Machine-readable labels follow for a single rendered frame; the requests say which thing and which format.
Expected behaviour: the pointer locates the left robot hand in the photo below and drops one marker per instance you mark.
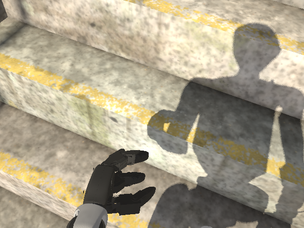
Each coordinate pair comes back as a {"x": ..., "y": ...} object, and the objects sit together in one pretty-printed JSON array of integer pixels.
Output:
[{"x": 104, "y": 182}]

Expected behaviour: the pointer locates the left robot forearm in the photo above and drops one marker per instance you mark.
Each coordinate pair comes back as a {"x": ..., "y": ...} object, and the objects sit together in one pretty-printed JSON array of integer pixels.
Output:
[{"x": 89, "y": 215}]

